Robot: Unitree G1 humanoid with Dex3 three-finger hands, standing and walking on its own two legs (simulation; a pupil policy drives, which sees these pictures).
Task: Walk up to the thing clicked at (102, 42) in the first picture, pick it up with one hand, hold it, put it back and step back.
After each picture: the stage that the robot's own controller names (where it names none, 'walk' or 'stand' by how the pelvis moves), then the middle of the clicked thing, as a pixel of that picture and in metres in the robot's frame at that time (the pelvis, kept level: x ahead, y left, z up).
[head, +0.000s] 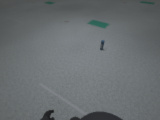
stand; (102, 45) +1.62 -0.20 -0.66
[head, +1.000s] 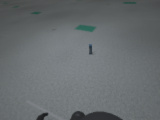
walk; (90, 49) +1.50 +0.17 -0.64
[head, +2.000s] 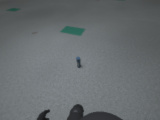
walk; (78, 62) +0.98 +0.30 -0.64
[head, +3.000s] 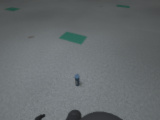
walk; (77, 80) +0.64 +0.21 -0.63
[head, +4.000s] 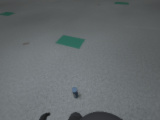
stand; (75, 93) +0.44 +0.22 -0.64
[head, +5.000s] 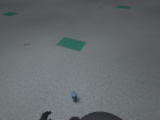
stand; (74, 97) +0.40 +0.21 -0.65
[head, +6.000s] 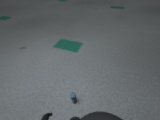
stand; (73, 98) +0.40 +0.23 -0.65
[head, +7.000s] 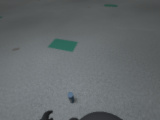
stand; (71, 97) +0.39 +0.26 -0.65
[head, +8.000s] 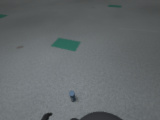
stand; (72, 96) +0.41 +0.24 -0.66
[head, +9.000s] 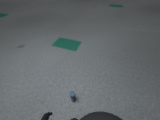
stand; (73, 97) +0.40 +0.23 -0.66
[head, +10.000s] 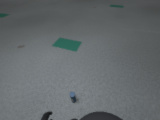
go down; (73, 97) +0.40 +0.23 -0.66
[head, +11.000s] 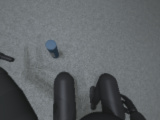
go down; (53, 50) +0.49 +0.28 -0.25
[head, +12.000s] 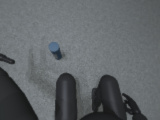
close in; (56, 52) +0.48 +0.28 -0.26
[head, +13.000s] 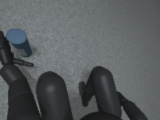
close in; (22, 46) +0.46 +0.33 -0.16
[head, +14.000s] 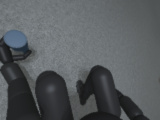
lift; (20, 46) +0.44 +0.32 -0.16
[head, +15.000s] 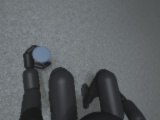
lift; (42, 57) +0.36 +0.28 -0.14
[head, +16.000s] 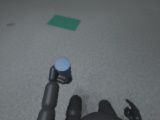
lift; (65, 73) +0.32 +0.18 +0.04
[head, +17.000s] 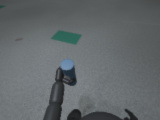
hold; (70, 74) +0.33 +0.16 +0.04
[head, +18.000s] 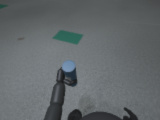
hold; (71, 75) +0.32 +0.15 +0.04
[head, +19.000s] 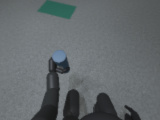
crouch; (63, 63) +0.40 +0.20 -0.02
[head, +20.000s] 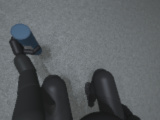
lower; (30, 43) +0.49 +0.30 -0.10
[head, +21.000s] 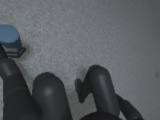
lower; (13, 44) +0.45 +0.33 -0.17
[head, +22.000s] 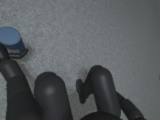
lower; (16, 46) +0.44 +0.33 -0.16
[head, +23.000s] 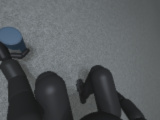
lower; (17, 46) +0.44 +0.33 -0.16
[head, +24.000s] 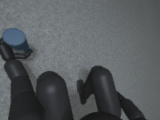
lower; (20, 46) +0.44 +0.32 -0.16
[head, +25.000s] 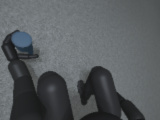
open; (25, 48) +0.44 +0.31 -0.17
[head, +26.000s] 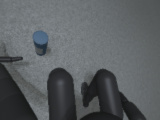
stand; (40, 45) +0.45 +0.30 -0.18
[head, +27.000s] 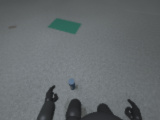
stand; (72, 84) +0.43 +0.20 -0.53
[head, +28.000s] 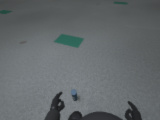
stand; (74, 95) +0.41 +0.20 -0.60
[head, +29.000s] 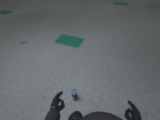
stand; (74, 95) +0.41 +0.20 -0.60
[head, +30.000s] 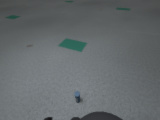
stand; (77, 97) +0.43 +0.19 -0.66
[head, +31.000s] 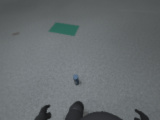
walk; (76, 80) +0.51 +0.21 -0.62
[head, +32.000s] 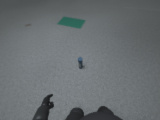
walk; (80, 63) +0.80 +0.19 -0.62
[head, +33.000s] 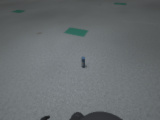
stand; (83, 62) +1.04 +0.22 -0.64
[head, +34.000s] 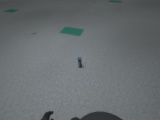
stand; (79, 62) +1.02 +0.24 -0.66
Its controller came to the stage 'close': yes
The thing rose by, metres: 0.68
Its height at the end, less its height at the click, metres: +0.00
